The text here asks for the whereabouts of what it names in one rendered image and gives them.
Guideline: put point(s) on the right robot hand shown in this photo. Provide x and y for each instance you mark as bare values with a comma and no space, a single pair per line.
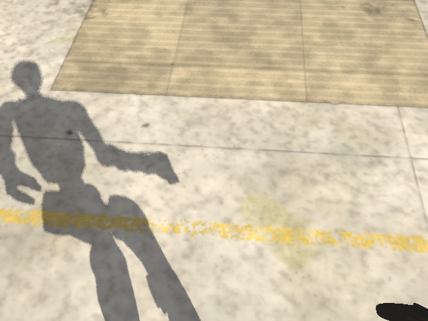
402,312

